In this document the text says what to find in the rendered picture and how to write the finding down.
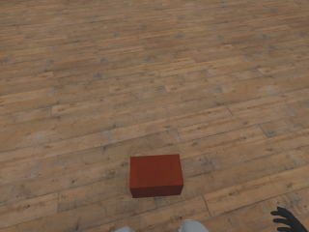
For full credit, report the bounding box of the robot right hand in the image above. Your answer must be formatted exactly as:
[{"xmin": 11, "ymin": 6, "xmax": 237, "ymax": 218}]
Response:
[{"xmin": 271, "ymin": 207, "xmax": 308, "ymax": 232}]

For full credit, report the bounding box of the carton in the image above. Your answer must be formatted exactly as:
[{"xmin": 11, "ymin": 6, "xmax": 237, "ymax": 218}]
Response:
[{"xmin": 129, "ymin": 154, "xmax": 184, "ymax": 198}]

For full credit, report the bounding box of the right robot thigh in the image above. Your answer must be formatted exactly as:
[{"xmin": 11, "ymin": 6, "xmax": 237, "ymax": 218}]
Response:
[{"xmin": 178, "ymin": 221, "xmax": 210, "ymax": 232}]

